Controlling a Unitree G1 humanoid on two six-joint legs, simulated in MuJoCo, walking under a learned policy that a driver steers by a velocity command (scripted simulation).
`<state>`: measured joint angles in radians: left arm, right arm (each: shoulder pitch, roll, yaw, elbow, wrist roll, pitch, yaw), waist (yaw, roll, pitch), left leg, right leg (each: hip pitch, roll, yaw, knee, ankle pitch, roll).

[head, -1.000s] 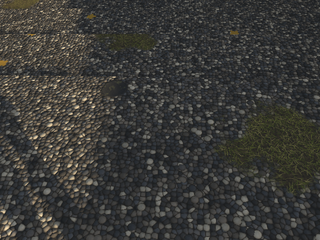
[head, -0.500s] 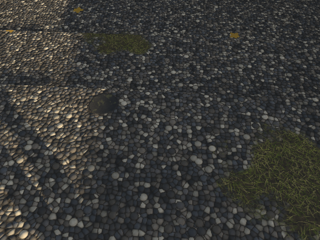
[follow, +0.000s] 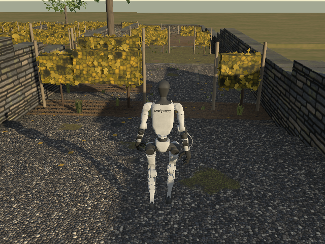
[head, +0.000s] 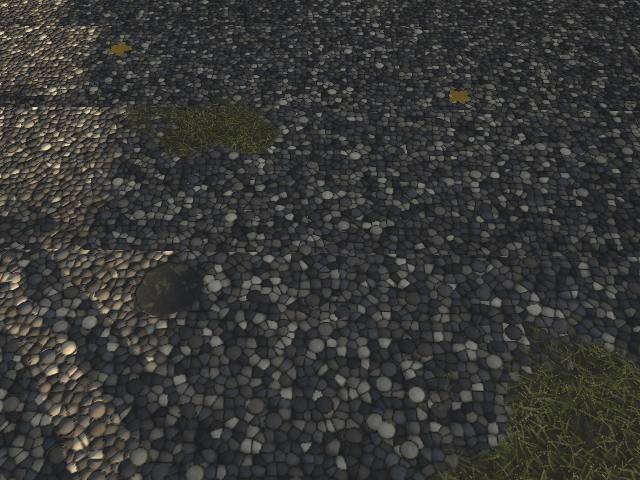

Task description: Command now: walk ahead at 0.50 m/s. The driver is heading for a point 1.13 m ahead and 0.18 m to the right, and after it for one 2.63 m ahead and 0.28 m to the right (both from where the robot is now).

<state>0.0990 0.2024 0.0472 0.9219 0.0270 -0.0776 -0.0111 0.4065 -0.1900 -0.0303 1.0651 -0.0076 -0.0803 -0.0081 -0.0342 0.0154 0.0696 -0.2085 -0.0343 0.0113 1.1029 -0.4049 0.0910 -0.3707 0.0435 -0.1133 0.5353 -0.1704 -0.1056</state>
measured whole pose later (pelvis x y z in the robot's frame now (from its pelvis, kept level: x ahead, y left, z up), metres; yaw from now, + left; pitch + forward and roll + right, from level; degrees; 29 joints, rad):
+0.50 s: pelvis +0.27 +0.03 -0.01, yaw +0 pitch +0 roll -1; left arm 0.46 0.18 0.04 1.08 0.01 -0.08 0.01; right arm 0.03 -0.18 -0.04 0.88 -0.04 -0.08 0.01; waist 0.05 -0.01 0.06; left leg -0.44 -0.01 0.11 0.56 -0.13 0.11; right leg -0.03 0.02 -0.06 0.69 -0.45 -0.06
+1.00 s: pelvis +0.53 +0.03 +0.00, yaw +0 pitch +1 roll +1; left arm 0.00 0.17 0.03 0.86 0.02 -0.04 -0.02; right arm 0.49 -0.17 -0.04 1.07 -0.03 -0.09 -0.02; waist -0.07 -0.01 0.06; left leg 0.13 -0.06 0.08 0.24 -0.37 0.06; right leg -0.51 -0.02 -0.09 0.58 -0.12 -0.09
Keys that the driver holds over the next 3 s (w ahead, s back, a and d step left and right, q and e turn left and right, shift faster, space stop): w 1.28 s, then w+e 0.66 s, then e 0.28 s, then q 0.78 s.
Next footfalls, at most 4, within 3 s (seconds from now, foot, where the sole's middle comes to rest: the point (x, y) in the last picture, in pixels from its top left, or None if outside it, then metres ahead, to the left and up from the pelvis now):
0.46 left None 0.41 0.11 -0.76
1.04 right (357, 361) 0.71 -0.06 -0.76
1.56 left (279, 282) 0.94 0.11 -0.76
2.16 right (387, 231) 1.21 -0.19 -0.91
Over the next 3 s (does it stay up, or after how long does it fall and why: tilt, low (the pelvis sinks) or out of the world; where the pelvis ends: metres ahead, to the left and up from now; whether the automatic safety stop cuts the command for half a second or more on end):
stays up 1.18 -0.11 -0.14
